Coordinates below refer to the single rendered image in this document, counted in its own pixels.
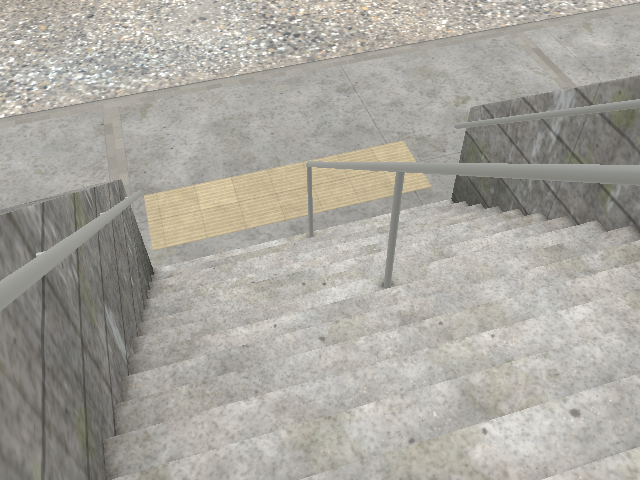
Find stairs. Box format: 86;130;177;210
103;199;640;480

